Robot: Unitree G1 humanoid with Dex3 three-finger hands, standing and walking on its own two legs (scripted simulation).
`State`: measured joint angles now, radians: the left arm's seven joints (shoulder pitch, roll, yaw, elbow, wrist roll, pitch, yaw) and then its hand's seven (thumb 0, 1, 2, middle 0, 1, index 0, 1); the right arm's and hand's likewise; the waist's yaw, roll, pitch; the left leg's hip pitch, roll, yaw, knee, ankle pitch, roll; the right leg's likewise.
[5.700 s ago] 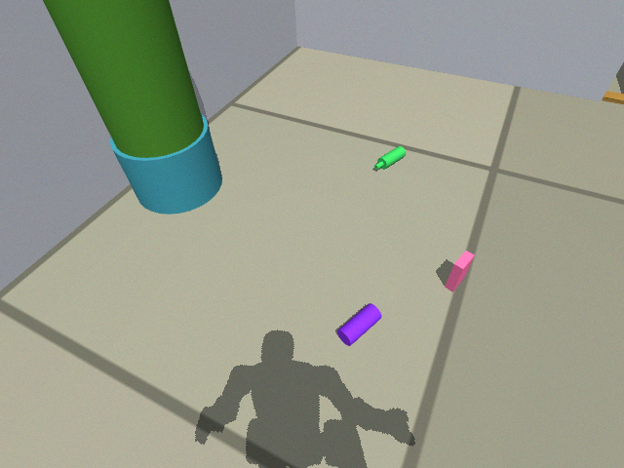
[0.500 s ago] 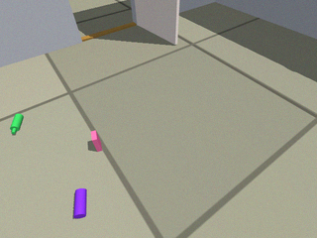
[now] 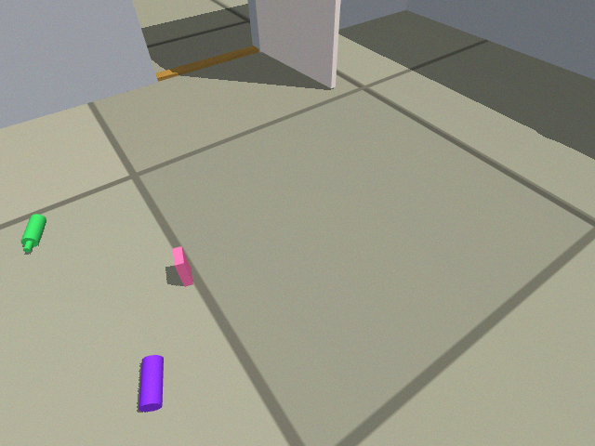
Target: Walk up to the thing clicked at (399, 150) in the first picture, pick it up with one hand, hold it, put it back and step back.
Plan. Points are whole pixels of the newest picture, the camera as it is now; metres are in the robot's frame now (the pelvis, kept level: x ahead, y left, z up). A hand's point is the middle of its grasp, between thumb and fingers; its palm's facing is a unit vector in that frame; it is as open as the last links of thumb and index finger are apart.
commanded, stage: stand
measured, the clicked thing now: (32, 233) +1.10 +1.28 -0.75
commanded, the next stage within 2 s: walk up in 0.56 s
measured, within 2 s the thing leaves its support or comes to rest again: neither
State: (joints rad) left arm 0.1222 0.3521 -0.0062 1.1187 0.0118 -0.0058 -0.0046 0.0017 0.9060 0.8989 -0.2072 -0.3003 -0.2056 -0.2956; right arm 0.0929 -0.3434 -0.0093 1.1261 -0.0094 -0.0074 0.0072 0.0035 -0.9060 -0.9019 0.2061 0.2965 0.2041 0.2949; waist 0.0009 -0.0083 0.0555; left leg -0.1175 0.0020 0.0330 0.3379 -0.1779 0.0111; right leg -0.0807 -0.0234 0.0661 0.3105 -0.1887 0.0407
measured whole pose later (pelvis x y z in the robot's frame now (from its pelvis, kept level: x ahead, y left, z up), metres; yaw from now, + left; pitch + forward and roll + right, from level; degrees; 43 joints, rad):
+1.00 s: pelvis +0.09 -0.07 -0.01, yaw +0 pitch -4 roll -1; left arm 0.29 0.40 0.07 0.97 0.03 -0.06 -0.05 0.00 0.91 0.90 -0.21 -0.30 -0.21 -0.30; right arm 0.27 -0.45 -0.09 1.01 -0.02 -0.01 0.06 0.01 -0.91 -0.90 0.20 0.30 0.20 0.29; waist 0.02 0.09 0.04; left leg -0.42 0.01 -0.09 1.05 -0.35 0.02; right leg -0.18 -0.01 -0.10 0.49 -0.24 -0.02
